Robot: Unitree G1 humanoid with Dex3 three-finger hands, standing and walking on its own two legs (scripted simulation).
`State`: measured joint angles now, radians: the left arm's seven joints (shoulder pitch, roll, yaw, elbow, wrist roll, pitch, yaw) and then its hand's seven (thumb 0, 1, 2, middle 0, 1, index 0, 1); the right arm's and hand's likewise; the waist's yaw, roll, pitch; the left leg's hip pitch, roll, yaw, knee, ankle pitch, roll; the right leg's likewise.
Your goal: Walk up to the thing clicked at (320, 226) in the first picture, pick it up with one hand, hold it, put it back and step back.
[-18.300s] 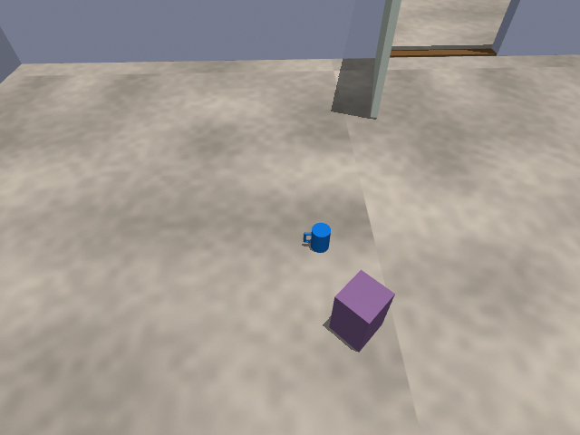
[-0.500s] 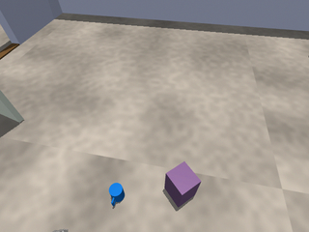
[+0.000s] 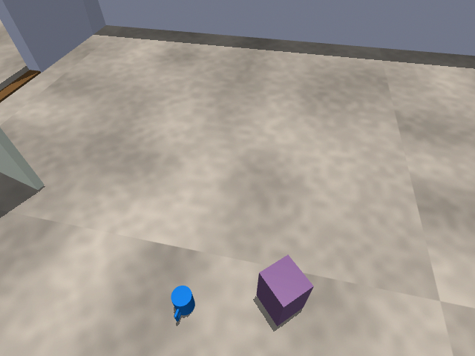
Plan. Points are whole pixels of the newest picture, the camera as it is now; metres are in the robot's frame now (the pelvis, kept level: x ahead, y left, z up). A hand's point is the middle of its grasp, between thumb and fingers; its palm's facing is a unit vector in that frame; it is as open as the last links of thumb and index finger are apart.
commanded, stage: walk up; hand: left
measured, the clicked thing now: (181, 304) +0.45 +0.25 -0.73
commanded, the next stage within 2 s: stand in 0.16 s
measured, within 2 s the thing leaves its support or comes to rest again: neither
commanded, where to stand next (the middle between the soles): +0.09 -0.01 m, yaw +1 degrees
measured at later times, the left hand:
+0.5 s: hand out of the picture +0.10 +0.25 -0.16, palm faces +0.00 -0.94 -0.34, open 7.4 cm
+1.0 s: hand out of the picture +0.10 +0.25 -0.15, palm faces +0.01 -0.94 -0.35, open 7.4 cm
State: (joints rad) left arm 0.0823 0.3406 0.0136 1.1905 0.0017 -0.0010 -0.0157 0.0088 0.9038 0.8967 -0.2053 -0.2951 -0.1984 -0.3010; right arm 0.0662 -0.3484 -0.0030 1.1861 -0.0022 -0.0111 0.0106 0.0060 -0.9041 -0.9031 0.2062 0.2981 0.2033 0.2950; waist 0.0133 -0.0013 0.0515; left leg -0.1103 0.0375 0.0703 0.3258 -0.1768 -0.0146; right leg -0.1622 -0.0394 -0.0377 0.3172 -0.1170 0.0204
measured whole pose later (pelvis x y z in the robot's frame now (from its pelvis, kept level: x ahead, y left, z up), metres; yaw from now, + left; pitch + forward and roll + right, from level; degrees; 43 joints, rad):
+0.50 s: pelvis +0.02 +0.00 +0.00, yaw +1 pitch -2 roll +0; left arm 0.08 0.35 0.00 1.16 0.01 -0.01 0.00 0.01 0.90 0.90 -0.21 -0.30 -0.20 -0.30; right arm 0.09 -0.35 -0.01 1.16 -0.01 -0.01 0.01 0.01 -0.90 -0.90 0.21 0.30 0.20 0.29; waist 0.00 0.01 0.04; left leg -0.09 0.04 0.05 0.32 -0.20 -0.02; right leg -0.14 -0.04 -0.06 0.31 -0.15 0.02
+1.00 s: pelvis +0.03 +0.00 +0.00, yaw +1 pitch -2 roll +0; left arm 0.09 0.35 0.00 1.15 0.01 -0.01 0.00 0.01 0.90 0.90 -0.21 -0.30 -0.20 -0.30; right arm 0.09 -0.35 0.00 1.15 -0.01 -0.01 0.00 0.01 -0.90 -0.90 0.21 0.30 0.20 0.29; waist 0.00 0.01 0.03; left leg -0.06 0.04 0.05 0.30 -0.20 -0.02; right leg -0.11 -0.04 -0.06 0.30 -0.16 0.02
